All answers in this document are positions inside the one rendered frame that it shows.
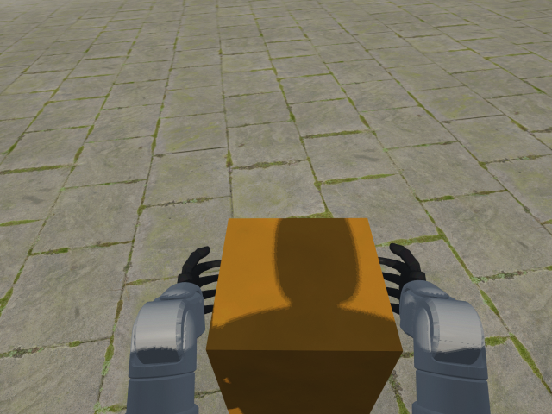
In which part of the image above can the left robot hand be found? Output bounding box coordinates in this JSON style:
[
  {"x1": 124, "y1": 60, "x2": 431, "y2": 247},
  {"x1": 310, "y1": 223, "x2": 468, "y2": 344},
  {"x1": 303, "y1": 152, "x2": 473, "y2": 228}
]
[{"x1": 177, "y1": 246, "x2": 221, "y2": 314}]

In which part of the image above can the right robot hand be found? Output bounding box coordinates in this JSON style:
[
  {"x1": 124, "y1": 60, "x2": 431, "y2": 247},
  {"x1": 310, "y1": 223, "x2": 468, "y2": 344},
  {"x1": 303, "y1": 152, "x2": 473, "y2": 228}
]
[{"x1": 378, "y1": 243, "x2": 426, "y2": 314}]

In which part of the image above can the left robot forearm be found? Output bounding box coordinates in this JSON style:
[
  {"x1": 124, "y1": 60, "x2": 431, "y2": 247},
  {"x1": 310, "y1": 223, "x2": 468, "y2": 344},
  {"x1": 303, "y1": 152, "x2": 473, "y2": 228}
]
[{"x1": 125, "y1": 282, "x2": 205, "y2": 414}]

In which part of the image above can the right robot forearm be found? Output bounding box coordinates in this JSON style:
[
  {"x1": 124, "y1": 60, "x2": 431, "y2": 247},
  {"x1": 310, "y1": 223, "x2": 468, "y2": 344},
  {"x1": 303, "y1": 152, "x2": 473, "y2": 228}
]
[{"x1": 399, "y1": 280, "x2": 491, "y2": 414}]

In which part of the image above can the carton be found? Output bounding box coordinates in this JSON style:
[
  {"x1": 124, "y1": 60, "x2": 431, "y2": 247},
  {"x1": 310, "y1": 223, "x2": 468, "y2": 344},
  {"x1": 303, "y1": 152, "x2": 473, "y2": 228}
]
[{"x1": 206, "y1": 218, "x2": 403, "y2": 414}]

